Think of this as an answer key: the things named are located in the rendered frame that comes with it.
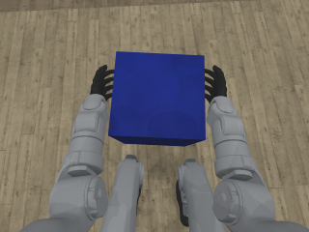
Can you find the robot left hand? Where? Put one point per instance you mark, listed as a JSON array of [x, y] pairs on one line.
[[100, 80]]

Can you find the carton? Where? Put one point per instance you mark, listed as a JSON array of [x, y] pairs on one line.
[[158, 99]]

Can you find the robot left thigh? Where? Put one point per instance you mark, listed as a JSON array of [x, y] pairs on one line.
[[122, 204]]

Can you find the robot right hand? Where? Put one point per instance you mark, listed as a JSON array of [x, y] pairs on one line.
[[218, 84]]

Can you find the left robot upper arm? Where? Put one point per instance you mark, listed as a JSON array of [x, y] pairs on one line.
[[75, 204]]

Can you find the robot thigh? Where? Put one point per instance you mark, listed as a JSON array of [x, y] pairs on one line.
[[122, 204], [193, 181]]

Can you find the right robot upper arm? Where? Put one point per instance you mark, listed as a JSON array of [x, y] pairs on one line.
[[248, 207]]

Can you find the robot right thigh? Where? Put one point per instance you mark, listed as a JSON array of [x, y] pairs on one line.
[[193, 181]]

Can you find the robot right forearm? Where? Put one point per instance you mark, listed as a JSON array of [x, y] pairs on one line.
[[233, 160]]

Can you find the robot left forearm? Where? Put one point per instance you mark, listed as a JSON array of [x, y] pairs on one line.
[[86, 142]]

